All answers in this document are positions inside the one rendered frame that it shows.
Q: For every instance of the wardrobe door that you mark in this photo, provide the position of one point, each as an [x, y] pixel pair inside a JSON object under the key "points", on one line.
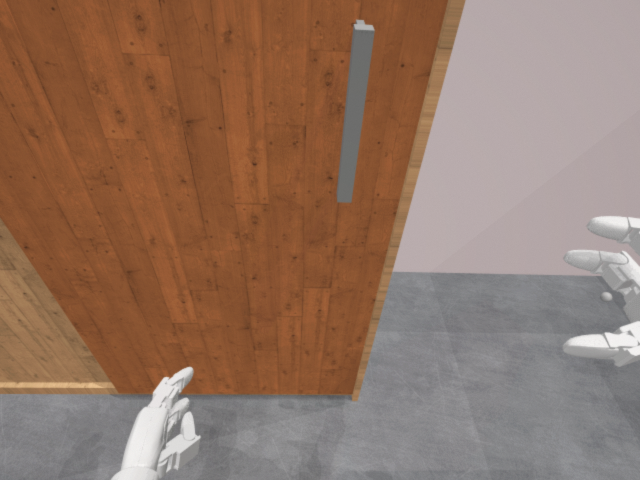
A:
{"points": [[38, 343], [170, 170]]}

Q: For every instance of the left robot hand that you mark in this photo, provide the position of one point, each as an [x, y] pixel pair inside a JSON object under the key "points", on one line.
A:
{"points": [[154, 426]]}

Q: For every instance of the handle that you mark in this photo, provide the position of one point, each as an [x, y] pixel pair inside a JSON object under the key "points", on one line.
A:
{"points": [[360, 58]]}

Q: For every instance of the right robot hand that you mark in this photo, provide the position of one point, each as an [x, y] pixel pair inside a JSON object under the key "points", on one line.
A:
{"points": [[622, 274]]}

